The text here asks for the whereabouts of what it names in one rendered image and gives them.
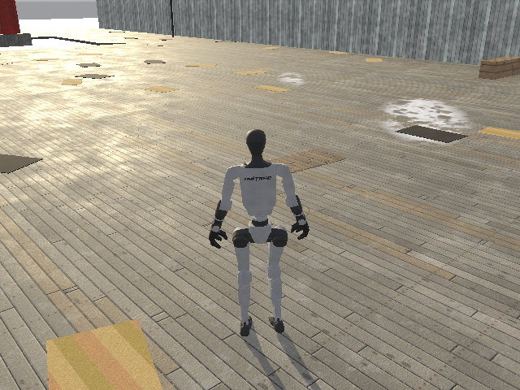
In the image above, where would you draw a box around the left robot forearm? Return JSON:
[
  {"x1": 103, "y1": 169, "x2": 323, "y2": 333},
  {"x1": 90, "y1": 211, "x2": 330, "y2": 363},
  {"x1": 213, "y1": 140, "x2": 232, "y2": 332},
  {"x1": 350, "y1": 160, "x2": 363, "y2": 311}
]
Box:
[{"x1": 210, "y1": 198, "x2": 227, "y2": 232}]

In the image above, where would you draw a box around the right robot forearm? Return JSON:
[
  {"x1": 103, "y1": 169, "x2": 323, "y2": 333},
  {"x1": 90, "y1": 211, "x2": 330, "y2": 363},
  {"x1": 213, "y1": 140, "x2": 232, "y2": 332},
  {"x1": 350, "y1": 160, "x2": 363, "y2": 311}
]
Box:
[{"x1": 290, "y1": 195, "x2": 306, "y2": 225}]

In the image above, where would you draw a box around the robot left shin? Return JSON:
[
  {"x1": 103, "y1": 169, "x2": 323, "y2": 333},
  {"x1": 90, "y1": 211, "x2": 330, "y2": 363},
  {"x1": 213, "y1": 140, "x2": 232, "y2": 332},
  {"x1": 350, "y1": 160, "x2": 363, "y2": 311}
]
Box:
[{"x1": 237, "y1": 271, "x2": 250, "y2": 325}]

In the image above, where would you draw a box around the right robot hand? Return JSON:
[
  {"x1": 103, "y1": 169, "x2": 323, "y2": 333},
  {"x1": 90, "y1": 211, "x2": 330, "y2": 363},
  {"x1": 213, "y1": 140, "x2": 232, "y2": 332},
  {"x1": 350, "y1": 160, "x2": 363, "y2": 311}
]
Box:
[{"x1": 291, "y1": 221, "x2": 309, "y2": 240}]

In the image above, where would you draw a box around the left robot upper arm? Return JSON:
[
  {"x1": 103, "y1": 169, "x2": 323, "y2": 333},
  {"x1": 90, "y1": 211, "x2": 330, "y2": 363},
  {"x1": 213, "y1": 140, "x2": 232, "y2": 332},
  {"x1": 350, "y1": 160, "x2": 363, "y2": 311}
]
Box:
[{"x1": 219, "y1": 165, "x2": 241, "y2": 211}]

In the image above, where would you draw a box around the right robot upper arm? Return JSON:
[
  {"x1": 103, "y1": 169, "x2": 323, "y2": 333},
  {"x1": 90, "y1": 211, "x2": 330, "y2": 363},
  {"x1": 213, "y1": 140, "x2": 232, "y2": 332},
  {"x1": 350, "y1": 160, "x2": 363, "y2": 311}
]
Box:
[{"x1": 274, "y1": 163, "x2": 299, "y2": 207}]

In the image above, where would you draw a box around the left robot hand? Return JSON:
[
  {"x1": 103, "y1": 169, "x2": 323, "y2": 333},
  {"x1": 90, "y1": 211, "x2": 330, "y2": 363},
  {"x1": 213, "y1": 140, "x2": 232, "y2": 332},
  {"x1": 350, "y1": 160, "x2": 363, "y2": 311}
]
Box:
[{"x1": 209, "y1": 229, "x2": 228, "y2": 249}]

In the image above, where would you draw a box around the robot right thigh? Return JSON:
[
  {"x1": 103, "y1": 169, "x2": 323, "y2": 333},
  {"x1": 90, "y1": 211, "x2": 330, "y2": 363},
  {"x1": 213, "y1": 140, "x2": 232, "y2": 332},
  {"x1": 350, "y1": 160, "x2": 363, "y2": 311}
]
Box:
[{"x1": 266, "y1": 226, "x2": 288, "y2": 280}]

